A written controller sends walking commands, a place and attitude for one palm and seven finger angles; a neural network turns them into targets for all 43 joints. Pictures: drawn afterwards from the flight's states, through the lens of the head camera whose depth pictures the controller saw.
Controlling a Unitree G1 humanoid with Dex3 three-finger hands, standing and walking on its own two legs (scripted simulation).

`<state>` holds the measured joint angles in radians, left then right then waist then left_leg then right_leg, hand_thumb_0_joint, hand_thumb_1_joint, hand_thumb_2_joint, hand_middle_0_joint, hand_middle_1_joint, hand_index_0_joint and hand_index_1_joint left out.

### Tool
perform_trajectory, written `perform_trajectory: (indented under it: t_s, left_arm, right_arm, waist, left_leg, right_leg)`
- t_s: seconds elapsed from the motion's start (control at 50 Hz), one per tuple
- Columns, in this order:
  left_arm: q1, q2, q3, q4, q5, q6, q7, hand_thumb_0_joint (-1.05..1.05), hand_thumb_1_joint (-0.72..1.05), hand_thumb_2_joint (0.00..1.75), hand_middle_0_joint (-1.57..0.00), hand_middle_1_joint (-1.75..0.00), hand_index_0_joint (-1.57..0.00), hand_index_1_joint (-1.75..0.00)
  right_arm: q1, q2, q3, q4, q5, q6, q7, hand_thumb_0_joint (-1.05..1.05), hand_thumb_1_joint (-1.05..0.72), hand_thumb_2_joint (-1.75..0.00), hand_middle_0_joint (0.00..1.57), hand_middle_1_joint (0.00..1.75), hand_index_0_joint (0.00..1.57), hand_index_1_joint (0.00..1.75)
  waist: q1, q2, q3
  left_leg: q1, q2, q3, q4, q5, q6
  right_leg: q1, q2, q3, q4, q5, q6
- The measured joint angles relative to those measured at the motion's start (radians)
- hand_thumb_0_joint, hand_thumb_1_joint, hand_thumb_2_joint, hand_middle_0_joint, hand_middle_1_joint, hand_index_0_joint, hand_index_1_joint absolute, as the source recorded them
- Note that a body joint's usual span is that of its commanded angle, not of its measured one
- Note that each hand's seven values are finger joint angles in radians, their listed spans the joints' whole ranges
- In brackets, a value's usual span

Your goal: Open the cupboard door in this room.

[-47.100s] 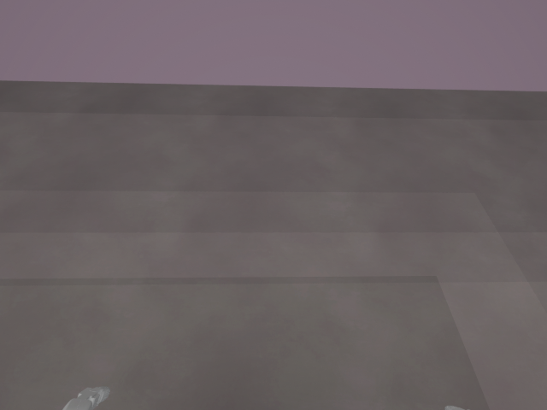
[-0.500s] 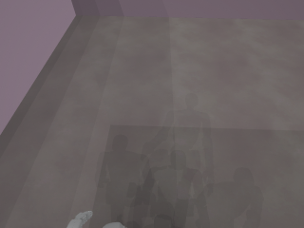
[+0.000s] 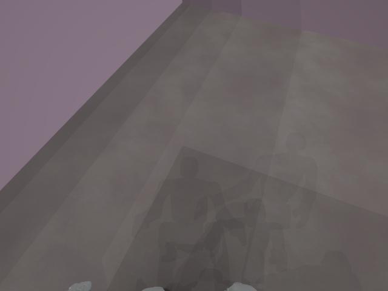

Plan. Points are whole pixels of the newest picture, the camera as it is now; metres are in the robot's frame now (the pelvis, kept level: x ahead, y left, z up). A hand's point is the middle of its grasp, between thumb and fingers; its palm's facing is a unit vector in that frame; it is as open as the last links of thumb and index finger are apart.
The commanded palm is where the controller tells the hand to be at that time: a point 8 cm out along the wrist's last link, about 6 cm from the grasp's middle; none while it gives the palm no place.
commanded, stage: turn to face it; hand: left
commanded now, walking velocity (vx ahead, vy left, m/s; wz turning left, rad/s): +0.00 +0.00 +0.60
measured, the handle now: out of the picture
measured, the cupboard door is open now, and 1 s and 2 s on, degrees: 46 46 46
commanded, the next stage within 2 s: none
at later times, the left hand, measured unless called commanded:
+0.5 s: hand out of the picture -0.02 +0.15 -0.18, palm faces +0.37 -0.90 -0.22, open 7.4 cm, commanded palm none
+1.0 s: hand out of the picture +0.01 +0.12 -0.15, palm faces +0.58 -0.77 -0.27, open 7.4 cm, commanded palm none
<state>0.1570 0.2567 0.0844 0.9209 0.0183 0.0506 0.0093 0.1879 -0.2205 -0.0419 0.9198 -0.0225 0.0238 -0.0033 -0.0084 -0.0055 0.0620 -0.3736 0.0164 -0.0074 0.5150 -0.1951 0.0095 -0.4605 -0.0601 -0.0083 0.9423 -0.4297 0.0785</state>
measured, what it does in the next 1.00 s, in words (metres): steps to the right, turning left: right foot, then left foot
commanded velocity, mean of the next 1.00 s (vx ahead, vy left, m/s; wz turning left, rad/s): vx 0.00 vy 0.00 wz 0.60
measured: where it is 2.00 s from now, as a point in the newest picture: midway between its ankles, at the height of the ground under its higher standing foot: outside the picture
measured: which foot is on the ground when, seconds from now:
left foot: down 0.00-0.10, up 0.12-0.48, down 0.50-0.80, up 0.82-1.00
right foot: up 0.00-0.08, down 0.10-0.48, up 0.50-0.78, down 0.80-1.00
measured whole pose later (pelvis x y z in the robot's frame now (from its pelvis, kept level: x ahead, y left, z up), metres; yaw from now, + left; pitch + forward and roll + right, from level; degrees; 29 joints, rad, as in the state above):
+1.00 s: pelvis +0.06 -0.09 +0.00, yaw +38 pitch +1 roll +2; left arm 0.21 0.20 0.04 0.86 0.03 0.02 0.02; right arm 0.15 -0.26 -0.08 0.92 -0.01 0.08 0.03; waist -0.02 -0.01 0.09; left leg -0.48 0.02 0.05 1.03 -0.45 -0.07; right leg -0.23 -0.12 -0.15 0.52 -0.30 0.01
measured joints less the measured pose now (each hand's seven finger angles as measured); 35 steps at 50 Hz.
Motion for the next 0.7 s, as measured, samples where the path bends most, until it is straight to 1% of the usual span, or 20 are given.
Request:
perform_trajectory:
  t_s: [0.06, 0.1, 0.12, 0.14, 0.16, 0.2, 0.22, 0.24, 0.28, 0.34, 0.42, 0.46, 0.48, 0.5, 0.52, 0.54, 0.58, 0.6, 0.64, 0.7]
  left_arm:
    - [0.002, -0.001, -0.006, -0.012, -0.004, -0.003, 0.0, 0.01, 0.91, 0.9, -0.2, -0.3, -0.19, -0.3]
    - [0.013, 0.001, -0.011, -0.027, -0.004, -0.015, -0.001, 0.01, 0.91, 0.9, -0.2, -0.3, -0.19, -0.3]
    - [0.017, -0.003, -0.011, -0.03, 0.002, -0.024, 0.002, 0.01, 0.91, 0.9, -0.2, -0.3, -0.19, -0.3]
    - [0.019, -0.012, -0.017, -0.03, 0.005, -0.029, 0.004, 0.01, 0.91, 0.9, -0.2, -0.3, -0.2, -0.3]
    - [0.023, -0.022, -0.024, -0.03, 0.006, -0.03, 0.006, 0.01, 0.91, 0.9, -0.2, -0.3, -0.2, -0.3]
    - [0.04, -0.039, -0.033, -0.03, 0.006, -0.031, 0.009, 0.01, 0.91, 0.9, -0.2, -0.3, -0.2, -0.3]
    - [0.049, -0.046, -0.036, -0.028, 0.005, -0.032, 0.011, 0.01, 0.91, 0.9, -0.2, -0.3, -0.2, -0.3]
    - [0.057, -0.051, -0.038, -0.027, 0.005, -0.032, 0.012, 0.01, 0.91, 0.9, -0.2, -0.3, -0.2, -0.3]
    - [0.069, -0.059, -0.042, -0.024, 0.005, -0.036, 0.012, 0.01, 0.91, 0.9, -0.2, -0.3, -0.2, -0.3]
    - [0.084, -0.068, -0.048, -0.023, 0.006, -0.044, 0.01, 0.01, 0.91, 0.9, -0.2, -0.3, -0.2, -0.3]
    - [0.1, -0.066, -0.047, -0.018, 0.01, -0.045, 0.006, 0.01, 0.9, 0.9, -0.21, -0.3, -0.2, -0.3]
    - [0.111, -0.057, -0.042, -0.013, 0.007, -0.042, 0.003, 0.01, 0.9, 0.9, -0.21, -0.3, -0.2, -0.3]
    - [0.121, -0.051, -0.039, -0.011, 0.004, -0.039, 0.001, 0.01, 0.9, 0.9, -0.21, -0.3, -0.2, -0.3]
    - [0.127, -0.046, -0.036, -0.008, -0.001, -0.032, -0.002, 0.01, 0.9, 0.9, -0.21, -0.3, -0.2, -0.3]
    - [0.114, -0.032, -0.032, 0.0, -0.003, -0.018, -0.001, 0.01, 0.9, 0.9, -0.21, -0.3, -0.2, -0.3]
    - [0.1, -0.018, -0.028, 0.004, -0.002, -0.004, 0.001, 0.01, 0.9, 0.9, -0.21, -0.3, -0.2, -0.3]
    - [0.074, 0.0, -0.016, 0.005, 0.0, 0.013, 0.006, 0.01, 0.91, 0.9, -0.21, -0.3, -0.2, -0.3]
    - [0.06, 0.005, -0.012, 0.003, 0.001, 0.017, 0.005, 0.01, 0.91, 0.9, -0.21, -0.3, -0.2, -0.3]
    - [0.034, 0.008, -0.007, -0.01, 0.002, 0.018, 0.0, 0.01, 0.91, 0.9, -0.2, -0.3, -0.2, -0.3]
    - [0.009, 0.006, -0.007, -0.036, 0.001, 0.01, -0.006, 0.01, 0.91, 0.9, -0.2, -0.3, -0.2, -0.3]
  right_arm:
    - [-0.003, -0.009, -0.009, -0.004, 0.0, 0.013, 0.006, 0.01, -0.9, -0.89, 0.2, 0.29, 0.2, 0.3]
    - [0.0, -0.014, -0.016, -0.009, 0.006, 0.024, 0.009, 0.01, -0.9, -0.89, 0.2, 0.3, 0.2, 0.3]
    - [-0.004, -0.02, -0.022, -0.006, 0.01, 0.031, 0.011, 0.01, -0.9, -0.89, 0.2, 0.3, 0.2, 0.3]
    - [-0.012, -0.029, -0.029, -0.001, 0.012, 0.039, 0.013, 0.01, -0.9, -0.89, 0.2, 0.3, 0.2, 0.3]
    - [-0.016, -0.038, -0.035, 0.0, 0.011, 0.046, 0.016, 0.01, -0.9, -0.89, 0.2, 0.29, 0.2, 0.3]
    - [-0.026, -0.051, -0.043, 0.004, 0.009, 0.053, 0.023, 0.01, -0.91, -0.89, 0.2, 0.29, 0.2, 0.3]
    - [-0.032, -0.054, -0.045, 0.005, 0.009, 0.056, 0.026, 0.01, -0.91, -0.89, 0.2, 0.29, 0.2, 0.3]
    - [-0.038, -0.055, -0.046, 0.004, 0.01, 0.057, 0.028, 0.01, -0.91, -0.9, 0.2, 0.29, 0.2, 0.3]
    - [-0.05, -0.052, -0.043, 0.0, 0.012, 0.058, 0.032, 0.01, -0.91, -0.9, 0.2, 0.29, 0.2, 0.3]
    - [-0.072, -0.048, -0.037, -0.004, 0.015, 0.059, 0.035, 0.01, -0.91, -0.9, 0.2, 0.29, 0.2, 0.3]
    - [-0.109, -0.04, -0.023, -0.013, 0.017, 0.053, 0.037, 0.01, -0.91, -0.9, 0.19, 0.29, 0.2, 0.3]
    - [-0.123, -0.035, -0.016, -0.025, 0.016, 0.044, 0.037, 0.01, -0.91, -0.9, 0.19, 0.29, 0.2, 0.3]
    - [-0.124, -0.037, -0.013, -0.035, 0.014, 0.036, 0.039, 0.01, -0.91, -0.9, 0.2, 0.29, 0.2, 0.3]
    - [-0.122, -0.04, -0.012, -0.046, 0.011, 0.023, 0.039, 0.01, -0.91, -0.9, 0.2, 0.29, 0.2, 0.3]
    - [-0.124, -0.032, -0.013, -0.05, 0.011, 0.013, 0.034, 0.01, -0.91, -0.9, 0.2, 0.29, 0.2, 0.3]
    - [-0.123, -0.024, -0.009, -0.052, 0.01, 0.008, 0.031, 0.01, -0.91, -0.9, 0.2, 0.29, 0.2, 0.3]
    - [-0.108, -0.011, 0.001, -0.053, 0.007, 0.006, 0.023, 0.01, -0.91, -0.9, 0.2, 0.29, 0.2, 0.3]
    - [-0.1, -0.008, 0.003, -0.052, 0.006, 0.008, 0.019, 0.01, -0.91, -0.89, 0.2, 0.29, 0.2, 0.3]
    - [-0.086, -0.007, 0.005, -0.046, 0.003, 0.015, 0.012, 0.01, -0.9, -0.89, 0.2, 0.29, 0.2, 0.3]
    - [-0.068, -0.011, 0.004, -0.034, 0.0, 0.023, 0.012, 0.01, -0.9, -0.89, 0.2, 0.29, 0.2, 0.3]
  waist:
    - [-0.007, 0.024, 0.004]
    - [-0.007, 0.025, -0.003]
    - [-0.001, 0.028, -0.002]
    - [0.001, 0.035, 0.003]
    - [-0.001, 0.041, 0.008]
    - [-0.001, 0.04, 0.011]
    - [-0.002, 0.035, 0.013]
    - [-0.004, 0.028, 0.015]
    - [-0.006, 0.01, 0.022]
    - [0.002, -0.011, 0.034]
    - [0.022, -0.033, 0.053]
    - [0.028, -0.044, 0.056]
    - [0.027, -0.044, 0.05]
    - [0.022, -0.035, 0.039]
    - [0.019, -0.05, 0.044]
    - [0.023, -0.063, 0.049]
    - [0.025, -0.07, 0.047]
    - [0.025, -0.066, 0.045]
    - [0.024, -0.048, 0.044]
    - [0.018, -0.016, 0.041]
  left_leg:
    - [-0.005, -0.002, -0.043, 0.009, -0.001, -0.023]
    - [-0.024, -0.017, -0.068, 0.044, -0.017, -0.041]
    - [-0.046, -0.022, -0.073, 0.097, -0.081, -0.046]
    - [-0.074, -0.027, -0.069, 0.192, -0.177, -0.048]
    - [-0.106, -0.033, -0.059, 0.304, -0.235, -0.047]
    - [-0.155, -0.033, -0.024, 0.5, -0.261, -0.056]
    - [-0.167, -0.027, -0.006, 0.561, -0.254, -0.063]
    - [-0.169, -0.019, 0.01, 0.591, -0.246, -0.07]
    - [-0.154, -0.005, 0.036, 0.574, -0.236, -0.082]
    - [-0.107, 0.009, 0.062, 0.461, -0.233, -0.088]
    - [-0.027, 0.009, 0.097, 0.271, -0.231, -0.075]
    - [0.025, 0.0, 0.114, 0.155, -0.171, -0.062]
    - [0.058, -0.001, 0.119, 0.085, -0.088, -0.049]
    - [0.065, 0.003, 0.103, 0.06, -0.039, -0.017]
    - [0.047, -0.008, 0.094, 0.096, -0.062, 0.001]
    - [0.039, -0.016, 0.087, 0.121, -0.092, 0.009]
    - [0.039, -0.018, 0.063, 0.12, -0.115, 0.008]
    - [0.041, -0.017, 0.049, 0.107, -0.109, 0.002]
    - [0.048, -0.013, 0.02, 0.075, -0.085, -0.011]
    - [0.052, -0.007, -0.019, 0.043, -0.06, -0.021]
  right_leg:
    - [0.066, 0.018, -0.005, -0.169, 0.012, -0.006]
    - [0.14, 0.021, -0.013, -0.342, 0.075, -0.018]
    - [0.146, 0.02, -0.019, -0.36, 0.094, -0.039]
    - [0.147, 0.017, -0.031, -0.345, 0.096, -0.059]
    - [0.156, 0.009, -0.047, -0.341, 0.093, -0.072]
    - [0.185, -0.009, -0.073, -0.365, 0.096, -0.085]
    - [0.2, -0.017, -0.084, -0.383, 0.101, -0.087]
    - [0.215, -0.025, -0.096, -0.4, 0.106, -0.088]
    - [0.24, -0.04, -0.121, -0.429, 0.114, -0.09]
    - [0.264, -0.056, -0.161, -0.443, 0.11, -0.09]
    - [0.27, -0.075, -0.212, -0.405, 0.076, -0.083]
    - [0.261, -0.089, -0.236, -0.354, 0.043, -0.074]
    - [0.244, -0.095, -0.246, -0.306, 0.02, -0.067]
    - [0.208, -0.093, -0.24, -0.221, -0.011, -0.049]
    - [0.165, -0.094, -0.192, -0.115, -0.063, -0.033]
    - [0.122, -0.083, -0.14, -0.016, -0.106, -0.023]
    - [0.053, -0.059, -0.08, 0.105, -0.115, -0.01]
    - [0.028, -0.05, -0.062, 0.132, -0.096, -0.005]
    - [-0.004, -0.039, -0.036, 0.131, -0.053, -0.001]
    - [0.001, -0.025, -0.016, 0.022, -0.024, -0.002]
